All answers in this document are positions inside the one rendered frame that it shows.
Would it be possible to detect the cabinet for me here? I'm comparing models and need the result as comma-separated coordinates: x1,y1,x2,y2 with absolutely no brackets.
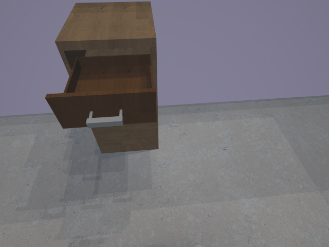
55,2,159,153

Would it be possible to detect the handle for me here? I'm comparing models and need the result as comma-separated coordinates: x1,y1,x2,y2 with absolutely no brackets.
86,109,123,128

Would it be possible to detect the drawer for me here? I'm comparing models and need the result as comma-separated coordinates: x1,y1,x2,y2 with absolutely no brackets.
45,54,157,129

